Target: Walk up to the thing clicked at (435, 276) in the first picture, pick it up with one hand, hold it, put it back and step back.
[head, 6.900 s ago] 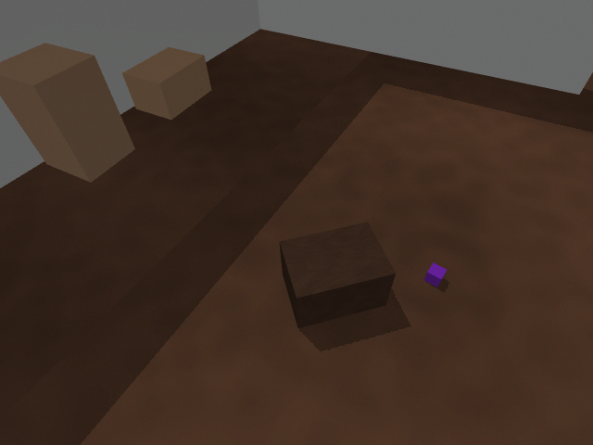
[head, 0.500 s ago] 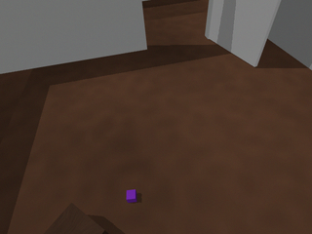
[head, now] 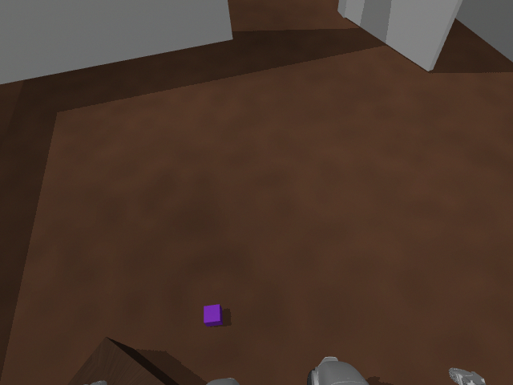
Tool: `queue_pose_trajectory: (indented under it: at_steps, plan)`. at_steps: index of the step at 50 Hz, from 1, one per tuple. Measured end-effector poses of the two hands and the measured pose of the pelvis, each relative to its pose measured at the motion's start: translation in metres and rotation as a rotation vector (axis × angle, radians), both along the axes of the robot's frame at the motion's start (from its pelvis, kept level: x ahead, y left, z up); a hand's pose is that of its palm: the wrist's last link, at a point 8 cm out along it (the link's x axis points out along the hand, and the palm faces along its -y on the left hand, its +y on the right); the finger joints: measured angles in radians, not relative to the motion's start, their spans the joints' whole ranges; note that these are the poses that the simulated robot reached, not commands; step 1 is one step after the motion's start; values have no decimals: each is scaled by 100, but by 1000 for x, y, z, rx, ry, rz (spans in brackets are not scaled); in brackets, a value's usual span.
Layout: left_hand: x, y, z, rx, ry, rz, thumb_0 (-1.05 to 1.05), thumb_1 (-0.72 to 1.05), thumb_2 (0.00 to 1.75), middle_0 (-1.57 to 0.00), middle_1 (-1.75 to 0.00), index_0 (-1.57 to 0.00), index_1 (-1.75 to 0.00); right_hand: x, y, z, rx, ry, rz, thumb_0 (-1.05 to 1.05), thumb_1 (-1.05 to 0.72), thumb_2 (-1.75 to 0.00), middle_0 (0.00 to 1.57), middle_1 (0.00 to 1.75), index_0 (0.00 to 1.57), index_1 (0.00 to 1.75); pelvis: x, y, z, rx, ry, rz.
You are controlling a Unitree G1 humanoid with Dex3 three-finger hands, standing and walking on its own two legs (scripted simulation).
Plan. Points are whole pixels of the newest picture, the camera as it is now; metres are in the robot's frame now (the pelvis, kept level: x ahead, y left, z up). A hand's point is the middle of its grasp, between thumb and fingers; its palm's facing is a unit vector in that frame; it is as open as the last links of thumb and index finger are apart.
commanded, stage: walk up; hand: left
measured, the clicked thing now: (213, 315) +0.41 +0.24 -0.72
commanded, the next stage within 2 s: none
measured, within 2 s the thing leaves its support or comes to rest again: neither
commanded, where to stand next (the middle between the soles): +0.01 +0.01 m, yaw -2 degrees
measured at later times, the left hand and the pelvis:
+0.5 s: hand out of the picture -0.01 +0.30 -0.15, palm faces +0.06 -0.94 -0.33, open 7.4 cm; pelvis -0.06 +0.03 +0.02, yaw +2 degrees
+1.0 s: hand out of the picture +0.05 +0.29 -0.11, palm faces -0.04 -0.90 -0.43, open 7.4 cm; pelvis +0.00 +0.01 +0.02, yaw -2 degrees
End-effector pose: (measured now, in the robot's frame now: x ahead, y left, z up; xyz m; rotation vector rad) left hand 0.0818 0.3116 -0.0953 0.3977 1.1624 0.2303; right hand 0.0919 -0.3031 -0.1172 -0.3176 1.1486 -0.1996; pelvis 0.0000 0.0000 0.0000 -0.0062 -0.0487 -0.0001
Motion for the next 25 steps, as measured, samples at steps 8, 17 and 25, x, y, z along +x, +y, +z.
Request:
queue_pose_trajectory:
  at_steps: [8,17,25]
  plan:
    - [-8,4,15,49,-19,-15,1,90,89,-21,-30,-20,-30,3,10,-13,17,38,42,0,-91,-90,20,30,20,30,-27,6,3,32,35,8]
    - [-40,30,-11,-17,-92,47,1,90,89,-21,-30,-20,-30,-61,21,2,-66,90,76,0,-91,-90,20,30,20,30,-54,26,-8,56,-16,32]
    - [-102,34,-18,-93,60,114,1,91,89,-20,-30,-20,-30,-91,16,48,-125,89,52,1,-90,-90,21,30,20,30,-62,25,17,-9,9,30]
